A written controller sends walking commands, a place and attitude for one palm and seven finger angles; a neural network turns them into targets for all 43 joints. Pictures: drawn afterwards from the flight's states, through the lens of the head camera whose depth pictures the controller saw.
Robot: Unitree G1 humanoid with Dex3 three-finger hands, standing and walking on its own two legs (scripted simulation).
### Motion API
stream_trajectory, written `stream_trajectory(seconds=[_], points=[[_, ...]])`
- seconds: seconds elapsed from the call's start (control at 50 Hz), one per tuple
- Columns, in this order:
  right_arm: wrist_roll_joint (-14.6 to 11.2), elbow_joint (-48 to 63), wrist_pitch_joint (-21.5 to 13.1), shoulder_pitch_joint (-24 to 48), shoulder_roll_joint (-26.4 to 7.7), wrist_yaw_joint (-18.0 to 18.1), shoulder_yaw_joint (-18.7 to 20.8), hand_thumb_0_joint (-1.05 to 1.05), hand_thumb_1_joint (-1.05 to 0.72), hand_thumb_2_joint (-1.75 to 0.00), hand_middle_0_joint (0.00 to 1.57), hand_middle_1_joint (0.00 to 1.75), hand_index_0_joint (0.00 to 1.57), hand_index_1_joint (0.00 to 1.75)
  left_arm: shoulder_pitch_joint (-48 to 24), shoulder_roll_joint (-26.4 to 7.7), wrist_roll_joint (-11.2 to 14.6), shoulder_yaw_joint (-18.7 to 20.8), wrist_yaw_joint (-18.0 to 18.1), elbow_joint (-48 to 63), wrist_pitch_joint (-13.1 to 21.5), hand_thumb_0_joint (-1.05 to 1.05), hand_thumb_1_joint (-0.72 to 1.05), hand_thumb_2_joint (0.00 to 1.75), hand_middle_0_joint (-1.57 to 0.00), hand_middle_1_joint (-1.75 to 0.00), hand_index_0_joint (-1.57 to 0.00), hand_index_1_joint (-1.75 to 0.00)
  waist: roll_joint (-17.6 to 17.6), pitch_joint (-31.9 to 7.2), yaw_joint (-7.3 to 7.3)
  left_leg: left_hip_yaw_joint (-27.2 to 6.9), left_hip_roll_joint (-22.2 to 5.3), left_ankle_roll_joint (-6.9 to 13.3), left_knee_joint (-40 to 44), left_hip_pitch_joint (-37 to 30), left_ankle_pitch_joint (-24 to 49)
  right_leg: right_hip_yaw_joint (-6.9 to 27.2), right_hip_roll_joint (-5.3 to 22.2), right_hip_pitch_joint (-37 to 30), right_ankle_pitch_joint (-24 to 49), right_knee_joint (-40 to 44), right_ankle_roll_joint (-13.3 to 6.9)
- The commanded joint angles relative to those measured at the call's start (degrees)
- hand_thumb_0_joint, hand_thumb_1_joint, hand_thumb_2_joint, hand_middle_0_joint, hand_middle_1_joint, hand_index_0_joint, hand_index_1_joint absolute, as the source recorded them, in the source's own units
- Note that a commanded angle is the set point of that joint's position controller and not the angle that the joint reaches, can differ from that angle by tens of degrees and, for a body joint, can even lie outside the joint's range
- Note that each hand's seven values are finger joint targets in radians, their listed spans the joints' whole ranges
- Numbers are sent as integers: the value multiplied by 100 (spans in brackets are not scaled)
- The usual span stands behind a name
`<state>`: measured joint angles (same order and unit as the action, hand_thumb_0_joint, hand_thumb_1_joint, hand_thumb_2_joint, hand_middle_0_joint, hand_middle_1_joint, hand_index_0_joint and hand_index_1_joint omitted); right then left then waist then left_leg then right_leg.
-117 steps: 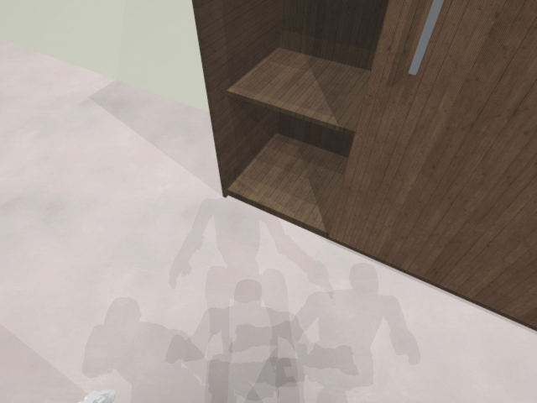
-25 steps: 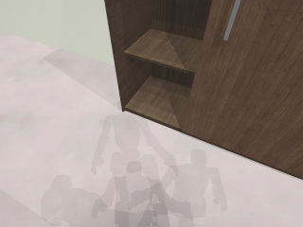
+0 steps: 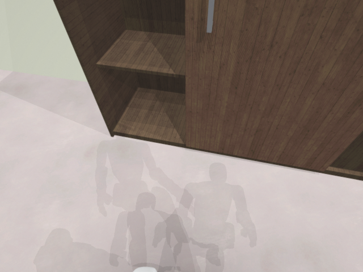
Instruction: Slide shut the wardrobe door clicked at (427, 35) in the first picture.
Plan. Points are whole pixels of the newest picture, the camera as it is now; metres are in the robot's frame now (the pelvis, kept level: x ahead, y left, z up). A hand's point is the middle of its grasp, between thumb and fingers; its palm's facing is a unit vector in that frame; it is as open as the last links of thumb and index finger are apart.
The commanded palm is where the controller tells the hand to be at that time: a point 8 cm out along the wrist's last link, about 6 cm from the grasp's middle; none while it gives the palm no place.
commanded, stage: turn to face it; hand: right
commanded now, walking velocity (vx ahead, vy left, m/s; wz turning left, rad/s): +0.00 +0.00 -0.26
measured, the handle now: out of the picture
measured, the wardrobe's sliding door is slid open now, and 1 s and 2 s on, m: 0.55 0.55 0.55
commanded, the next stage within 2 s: take the last steps up to it in 0.12 s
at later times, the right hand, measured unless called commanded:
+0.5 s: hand out of the picture -0.05 -0.14 -0.19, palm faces +0.18 +0.97 -0.15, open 7.4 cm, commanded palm none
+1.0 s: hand (232, 244) +0.23 -0.11 -0.18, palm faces +0.05 +0.98 -0.21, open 7.4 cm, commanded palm none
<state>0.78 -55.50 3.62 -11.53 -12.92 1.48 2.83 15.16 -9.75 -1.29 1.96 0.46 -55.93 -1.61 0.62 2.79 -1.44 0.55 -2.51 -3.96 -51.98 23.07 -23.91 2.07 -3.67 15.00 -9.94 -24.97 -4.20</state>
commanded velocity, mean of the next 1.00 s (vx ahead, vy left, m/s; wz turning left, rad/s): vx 0.24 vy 0.11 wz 0.00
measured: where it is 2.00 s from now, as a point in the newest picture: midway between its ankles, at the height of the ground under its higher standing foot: (168, 219)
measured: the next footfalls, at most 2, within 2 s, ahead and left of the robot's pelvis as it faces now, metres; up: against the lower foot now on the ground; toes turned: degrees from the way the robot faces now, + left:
left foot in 0.16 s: +0.03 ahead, +0.14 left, +0.00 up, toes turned -2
right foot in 0.50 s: +0.01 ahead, -0.10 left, +0.00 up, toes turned -12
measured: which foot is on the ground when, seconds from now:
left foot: up 0.00-0.14, down 0.16-0.50, up 0.52-0.88, down 0.90-1.00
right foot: down 0.00-0.16, up 0.18-0.48, down 0.50-0.90, up 0.92-1.00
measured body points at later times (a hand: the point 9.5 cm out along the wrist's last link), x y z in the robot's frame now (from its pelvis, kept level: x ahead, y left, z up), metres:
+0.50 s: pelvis +0.01 +0.02 -0.01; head +0.01 +0.00 +0.44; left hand +0.08 +0.25 -0.15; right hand -0.06 -0.20 -0.18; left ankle -0.01 +0.14 -0.74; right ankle -0.03 -0.09 -0.75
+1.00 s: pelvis +0.15 +0.08 -0.02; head +0.17 +0.08 +0.43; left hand +0.07 +0.32 -0.17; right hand +0.23 -0.16 -0.17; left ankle +0.22 +0.19 -0.74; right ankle +0.02 -0.05 -0.66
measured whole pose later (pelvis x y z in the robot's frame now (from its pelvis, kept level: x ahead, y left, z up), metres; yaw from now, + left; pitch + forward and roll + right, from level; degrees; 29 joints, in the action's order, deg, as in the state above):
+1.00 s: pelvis +0.15 +0.08 -0.02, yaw -3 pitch -2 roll +1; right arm 1.1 -58.7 -2.9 -8.1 -11.5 -0.4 3.5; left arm 22.7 -9.5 -1.1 3.3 0.4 -66.5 -0.7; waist -1.3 4.8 -2.1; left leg 9.1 -2.7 1.8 -36.2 20.9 -13.8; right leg -2.4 8.0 17.3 -28.4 -67.3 0.2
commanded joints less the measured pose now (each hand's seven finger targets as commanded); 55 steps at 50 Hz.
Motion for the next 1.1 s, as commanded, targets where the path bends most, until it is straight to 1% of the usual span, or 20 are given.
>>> stream_trajectory(seconds=[0.0,0.1,0.14,0.22,0.36,0.42,0.44,0.48,0.5,0.54,0.62,0.78,0.82,0.84,0.86,0.88,0.9,0.94,1.0,1.08], points=[[-12,431,-165,-27,-283,28,70,0,-90,-90,20,30,20,30,134,-1186,-12,326,91,240,71,0,90,90,-20,-30,-20,-30,-828,-386,-38,2,71,103,678,-110,-111,1796,1567,-469,809,822,-659],[-9,250,-309,-706,-434,101,75,0,-90,-90,20,30,20,30,-129,-1003,74,300,17,296,54,0,90,90,-20,-30,-20,-30,-357,-414,290,-133,-64,194,3066,-1904,1157,1489,1026,676,124,131,-142],[98,410,-369,-626,-1191,130,202,0,-90,-90,20,30,20,30,-160,-577,82,240,-22,526,24,0,90,90,-20,-30,-20,-30,1504,-64,285,-2196,-2212,1166,3961,-1640,1221,78,-69,1678,-1834,-1911,490],[53,453,-455,-176,-631,94,93,0,-90,-90,20,30,20,30,-39,-653,13,316,-66,167,-101,0,90,90,-20,-30,-20,-30,726,1,5,-935,-1349,1253,3662,-977,1786,95,344,1321,-1219,-3855,536],[129,-182,-516,-1167,-608,-31,68,0,-90,-90,20,30,20,30,-541,-355,-43,188,-111,154,114,0,90,90,-20,-30,-20,-30,939,422,401,-1059,-1165,1360,4078,-988,-193,-691,648,791,-1572,-1719,480],[46,-354,-483,-1073,-557,-74,87,0,-90,-90,20,30,20,30,140,-287,-27,120,-23,-162,266,0,90,90,-20,-30,-20,-30,696,78,80,-663,-740,1096,3415,-659,39,-986,547,-631,-755,-146,457],[18,-361,-476,-1091,-385,-105,57,0,-90,-90,20,30,20,30,418,-446,-7,149,22,-319,326,0,90,90,-20,-30,-20,-30,184,-17,-11,-461,-513,887,2898,-241,92,-729,789,-1344,-739,297,422],[67,-52,-481,-731,3,-191,-7,0,-90,-90,20,30,20,30,1415,-1425,-85,379,127,-540,363,0,90,90,-20,-30,-20,-30,-1598,49,-454,572,181,429,504,1542,-691,1986,2984,-2175,-1299,1340,-454],[146,66,-401,-201,-223,-194,47,0,-90,-90,20,30,20,30,1571,-1371,-106,366,192,-675,373,0,90,90,-20,-30,-20,-30,-1435,347,-591,157,-23,409,-478,1812,-740,2176,3183,-1832,-1055,1519,-614],[131,-63,-400,-174,-266,-299,113,0,-90,-90,20,30,20,30,1090,-976,-61,239,220,-595,439,0,90,90,-20,-30,-20,-30,-841,683,-267,-113,-350,386,-1050,1823,-2,1426,2904,-1295,-429,1477,-533],[108,-286,-290,-493,35,-398,98,0,-90,-90,20,30,20,30,844,-785,-24,186,247,-581,552,0,90,90,-20,-30,-20,-30,-934,560,35,137,-403,203,-862,1375,859,-12,2237,-982,476,1392,-254],[56,-78,-340,332,30,-438,110,0,-90,-90,20,30,20,30,1039,-927,-93,302,181,-763,499,0,90,90,-20,-30,-20,-30,-1096,701,-71,681,-290,272,1237,368,1150,-463,2227,-675,554,1175,-128],[59,-204,-418,-36,-103,-418,167,0,-90,-90,20,30,20,30,961,-999,-82,339,167,-772,466,0,90,90,-20,-30,-20,-30,-987,394,136,856,-64,395,1755,-556,1130,-549,2183,-584,1041,540,-11],[59,-428,-467,-720,-287,-386,213,0,-90,-90,20,30,20,30,869,-985,-64,341,141,-770,444,0,90,90,-20,-30,-20,-30,-569,42,485,978,135,476,2092,-1525,1224,-783,1983,-365,1401,-357,147],[82,-708,-554,-1616,-645,-333,321,0,-90,-90,20,30,20,30,879,-859,-16,312,88,-753,449,0,90,90,-20,-30,-20,-30,137,-553,892,498,-238,645,2368,-2835,989,-1125,1629,320,1038,-1771,332],[96,-877,-630,-2281,-1392,-228,499,0,-90,-90,20,30,20,30,1033,-268,76,170,51,-556,469,0,90,90,-20,-30,-20,-30,2114,-1244,1027,-1941,-1950,1214,3125,-3940,874,-1282,775,1782,-2137,-3871,523],[-9,-858,-617,-2272,-1478,-162,454,0,-90,-90,20,30,20,30,622,-377,113,143,65,-310,432,0,90,90,-20,-30,-20,-30,1644,-1389,1035,-2660,-2307,1557,3666,-3501,613,-504,829,2020,-2608,-4814,371],[12,-551,-583,-1090,-911,-85,317,0,-90,-90,20,30,20,30,151,-435,54,244,19,-242,402,0,90,90,-20,-30,-20,-30,887,-511,649,-1997,-1993,1524,3916,-2120,-584,-225,1248,2185,-1708,-5307,289],[103,-313,-643,-194,-388,-23,93,0,-90,-90,20,30,20,30,512,-176,-40,199,-28,-391,208,0,90,90,-20,-30,-20,-30,471,125,5,-584,-1555,1240,4137,-279,46,-473,1390,1221,-1310,-4276,442],[112,-306,-646,-156,-455,-36,92,0,-90,-90,20,30,20,30,573,-50,-42,173,-107,-263,163,0,90,90,-20,-30,-20,-30,640,199,-119,-130,-1273,1301,4230,-36,-114,-799,1228,694,-1112,-2747,484]])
